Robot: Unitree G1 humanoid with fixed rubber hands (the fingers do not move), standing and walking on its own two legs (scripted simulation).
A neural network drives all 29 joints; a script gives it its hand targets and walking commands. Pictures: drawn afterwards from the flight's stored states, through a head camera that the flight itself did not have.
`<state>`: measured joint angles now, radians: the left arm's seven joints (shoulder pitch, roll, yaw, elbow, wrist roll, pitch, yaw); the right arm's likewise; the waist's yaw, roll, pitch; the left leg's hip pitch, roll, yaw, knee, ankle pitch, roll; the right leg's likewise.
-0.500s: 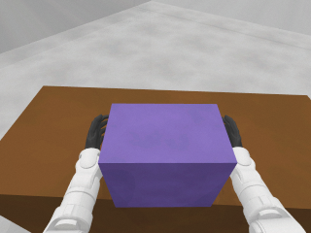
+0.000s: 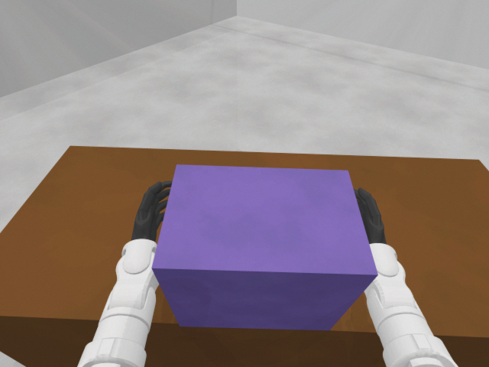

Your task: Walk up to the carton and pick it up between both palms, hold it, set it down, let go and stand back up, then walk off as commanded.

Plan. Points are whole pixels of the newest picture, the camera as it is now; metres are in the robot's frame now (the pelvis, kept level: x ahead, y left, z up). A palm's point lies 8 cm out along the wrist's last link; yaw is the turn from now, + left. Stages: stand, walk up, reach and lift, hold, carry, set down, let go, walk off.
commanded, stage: reach and lift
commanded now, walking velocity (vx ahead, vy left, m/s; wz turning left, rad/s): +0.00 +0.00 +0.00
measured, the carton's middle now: (258, 253) +0.33 -0.02 +0.03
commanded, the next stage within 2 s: none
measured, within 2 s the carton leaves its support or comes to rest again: neither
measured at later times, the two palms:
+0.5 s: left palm (129, 215) +0.34 +0.18 +0.13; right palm (371, 221) +0.33 -0.20 +0.11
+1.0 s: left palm (116, 191) +0.34 +0.18 +0.18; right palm (376, 199) +0.33 -0.19 +0.16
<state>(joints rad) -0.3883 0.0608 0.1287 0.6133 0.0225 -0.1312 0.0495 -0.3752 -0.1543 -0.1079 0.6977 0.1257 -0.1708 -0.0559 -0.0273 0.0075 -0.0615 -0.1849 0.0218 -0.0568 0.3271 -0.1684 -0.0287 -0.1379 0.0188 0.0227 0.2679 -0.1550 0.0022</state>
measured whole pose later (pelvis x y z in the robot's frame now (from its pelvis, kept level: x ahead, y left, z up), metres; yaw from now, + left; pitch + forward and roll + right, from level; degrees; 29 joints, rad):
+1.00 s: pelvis -0.01 +0.01 +0.00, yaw -1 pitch -5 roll -1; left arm -0.48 0.04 0.23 0.07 0.19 0.58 -0.06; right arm -0.48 -0.17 -0.11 0.40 0.18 0.32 -0.08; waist -0.05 -0.04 -0.03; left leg -0.06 0.01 -0.04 0.33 -0.18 -0.02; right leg -0.03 0.01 0.04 0.28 -0.17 0.01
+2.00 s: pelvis -0.01 +0.00 +0.00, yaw +0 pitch -5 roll -1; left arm -0.62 0.08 0.30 0.11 0.18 0.72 -0.09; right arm -0.66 -0.18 -0.11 0.44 0.24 0.47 -0.12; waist -0.06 -0.02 -0.07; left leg -0.08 0.02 -0.06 0.34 -0.17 -0.02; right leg -0.02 0.01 0.02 0.27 -0.16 0.01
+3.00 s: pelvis -0.01 +0.00 +0.00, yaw +0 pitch -4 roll -1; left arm -0.72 0.11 0.34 0.17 0.19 0.80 -0.11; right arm -0.79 -0.22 -0.08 0.52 0.26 0.57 -0.14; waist -0.07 -0.01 -0.13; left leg -0.09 0.02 -0.05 0.32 -0.16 -0.02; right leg -0.04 0.01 0.02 0.25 -0.14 0.01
